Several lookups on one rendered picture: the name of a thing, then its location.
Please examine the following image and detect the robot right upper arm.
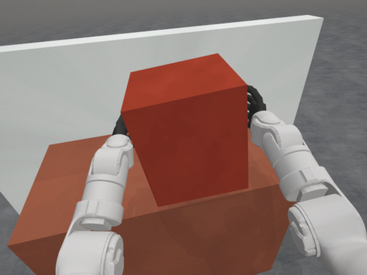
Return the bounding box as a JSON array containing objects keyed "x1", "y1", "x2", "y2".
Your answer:
[{"x1": 288, "y1": 194, "x2": 367, "y2": 275}]

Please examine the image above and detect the left robot hand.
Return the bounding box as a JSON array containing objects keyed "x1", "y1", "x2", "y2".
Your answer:
[{"x1": 112, "y1": 114, "x2": 134, "y2": 148}]

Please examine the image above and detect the robot left upper arm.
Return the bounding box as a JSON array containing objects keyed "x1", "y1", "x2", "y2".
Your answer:
[{"x1": 57, "y1": 231, "x2": 124, "y2": 275}]

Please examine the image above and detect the left robot forearm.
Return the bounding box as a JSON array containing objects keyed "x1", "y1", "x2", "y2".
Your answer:
[{"x1": 56, "y1": 134, "x2": 134, "y2": 275}]

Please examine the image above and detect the right robot hand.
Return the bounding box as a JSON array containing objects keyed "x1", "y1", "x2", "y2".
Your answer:
[{"x1": 247, "y1": 85, "x2": 266, "y2": 128}]

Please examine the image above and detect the carton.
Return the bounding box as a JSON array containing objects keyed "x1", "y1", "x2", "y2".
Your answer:
[{"x1": 120, "y1": 53, "x2": 248, "y2": 207}]

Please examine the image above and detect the pedestal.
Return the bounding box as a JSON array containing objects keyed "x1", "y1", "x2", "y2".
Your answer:
[{"x1": 7, "y1": 119, "x2": 297, "y2": 275}]

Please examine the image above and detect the right robot forearm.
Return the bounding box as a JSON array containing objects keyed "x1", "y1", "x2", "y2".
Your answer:
[{"x1": 250, "y1": 111, "x2": 367, "y2": 239}]

